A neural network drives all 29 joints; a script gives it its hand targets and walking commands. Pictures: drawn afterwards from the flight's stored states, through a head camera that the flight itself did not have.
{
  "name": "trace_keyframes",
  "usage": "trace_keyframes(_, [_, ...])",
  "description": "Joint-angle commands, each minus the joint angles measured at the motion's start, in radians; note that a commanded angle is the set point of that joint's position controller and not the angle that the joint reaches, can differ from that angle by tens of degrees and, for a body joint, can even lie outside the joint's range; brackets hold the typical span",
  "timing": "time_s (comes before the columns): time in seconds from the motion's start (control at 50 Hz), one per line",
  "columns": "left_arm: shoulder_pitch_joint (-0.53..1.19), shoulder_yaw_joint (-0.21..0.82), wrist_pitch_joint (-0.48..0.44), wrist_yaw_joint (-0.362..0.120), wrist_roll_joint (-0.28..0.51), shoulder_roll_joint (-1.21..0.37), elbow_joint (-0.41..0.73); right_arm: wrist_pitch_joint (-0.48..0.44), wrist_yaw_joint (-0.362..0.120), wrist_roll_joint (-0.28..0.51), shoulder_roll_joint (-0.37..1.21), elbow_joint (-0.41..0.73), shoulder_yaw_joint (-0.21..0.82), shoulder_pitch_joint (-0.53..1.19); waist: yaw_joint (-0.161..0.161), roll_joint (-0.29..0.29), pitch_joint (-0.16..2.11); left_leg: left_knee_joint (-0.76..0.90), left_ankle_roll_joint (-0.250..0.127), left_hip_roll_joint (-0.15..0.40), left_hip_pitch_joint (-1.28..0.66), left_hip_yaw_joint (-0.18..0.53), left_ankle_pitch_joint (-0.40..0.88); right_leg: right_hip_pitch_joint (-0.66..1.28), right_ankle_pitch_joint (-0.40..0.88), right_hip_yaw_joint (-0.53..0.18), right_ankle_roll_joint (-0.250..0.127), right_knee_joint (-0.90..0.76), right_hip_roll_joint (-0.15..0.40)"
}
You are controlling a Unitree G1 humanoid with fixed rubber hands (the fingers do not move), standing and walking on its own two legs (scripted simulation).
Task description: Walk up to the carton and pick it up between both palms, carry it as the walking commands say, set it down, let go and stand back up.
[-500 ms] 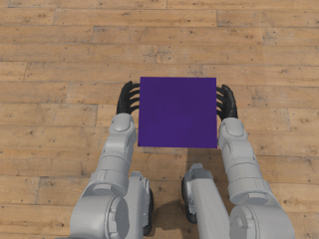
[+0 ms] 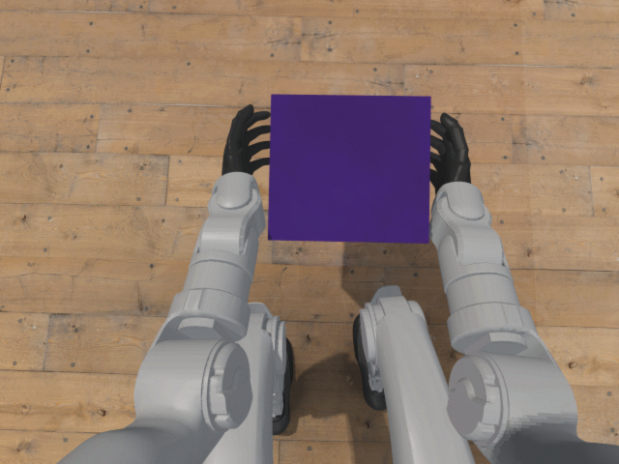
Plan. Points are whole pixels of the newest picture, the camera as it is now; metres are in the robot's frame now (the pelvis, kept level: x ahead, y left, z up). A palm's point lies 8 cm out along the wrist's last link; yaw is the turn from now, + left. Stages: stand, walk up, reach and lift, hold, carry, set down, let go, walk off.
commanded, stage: set down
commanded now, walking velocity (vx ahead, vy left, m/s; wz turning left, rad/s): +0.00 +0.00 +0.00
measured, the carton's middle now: (341, 185) +0.46 -0.05 -0.17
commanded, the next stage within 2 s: none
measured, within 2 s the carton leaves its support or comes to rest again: rests again in 1.88 s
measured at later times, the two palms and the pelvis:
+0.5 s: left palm (251, 174) +0.49 +0.08 -0.18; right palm (429, 179) +0.46 -0.18 -0.19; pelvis -0.01 +0.00 -0.07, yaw +1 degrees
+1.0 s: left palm (264, 177) +0.51 +0.07 -0.27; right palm (418, 177) +0.48 -0.19 -0.27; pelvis -0.02 +0.00 -0.12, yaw +2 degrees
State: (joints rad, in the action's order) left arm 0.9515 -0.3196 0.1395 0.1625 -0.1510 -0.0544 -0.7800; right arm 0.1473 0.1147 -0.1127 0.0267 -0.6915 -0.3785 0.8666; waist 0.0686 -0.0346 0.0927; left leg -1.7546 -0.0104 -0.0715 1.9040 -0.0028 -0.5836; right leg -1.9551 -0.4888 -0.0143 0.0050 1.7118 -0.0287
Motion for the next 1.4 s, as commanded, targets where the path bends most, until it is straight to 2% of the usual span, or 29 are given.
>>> trace_keyframes(0.0, [0.513,0.433,-0.022,-0.134,0.045,-0.885,0.027,-0.014,-0.167,0.052,0.792,0.061,0.458,0.587,0.035,-0.005,0.995,0.149,0.023,-0.144,-0.408,0.012,0.269,0.617,0.325,0.038,0.034,-0.092,-0.149])
trace_keyframes(0.46, [0.723,0.405,0.024,-0.173,0.086,-0.877,-0.022,0.034,-0.208,0.073,0.779,0.019,0.45,0.8,0.046,0.009,0.998,-0.042,0.018,-0.149,-0.22,-0.029,0.214,0.498,0.295,0.05,0.033,0.084,-0.129])
trace_keyframes(0.9, [0.92,0.439,0.025,-0.198,0.174,-0.82,-0.056,0.033,-0.26,0.14,0.706,-0.035,0.466,0.981,0.074,-0.011,0.947,-0.207,0.019,-0.137,-0.164,-0.04,0.235,0.4,0.321,0.066,0.026,0.249,-0.092])
trace_keyframes(1.04, [0.968,0.477,0.011,-0.195,0.204,-0.815,-0.001,0.03,-0.273,0.203,0.772,-0.036,0.497,0.992,0.044,-0.015,1.026,-0.245,0.017,-0.135,-0.195,-0.049,0.308,0.428,0.403,0.067,0.03,0.295,-0.092])
trace_keyframes(1.22, [0.952,0.427,0.023,-0.22,0.179,-0.82,-0.059,0.039,-0.288,0.184,0.769,-0.074,0.466,0.99,0.051,-0.008,0.899,-0.255,0.005,-0.135,-0.109,-0.049,0.251,0.355,0.335,0.065,0.025,0.299,-0.09])
trace_keyframes(1.38, [0.962,0.398,0.018,-0.227,0.168,-0.794,-0.092,0.032,-0.295,0.178,0.742,-0.091,0.427,1.006,0.056,-0.024,0.853,-0.255,0.003,-0.133,-0.083,-0.046,0.231,0.321,0.312,0.064,0.02,0.306,-0.088])
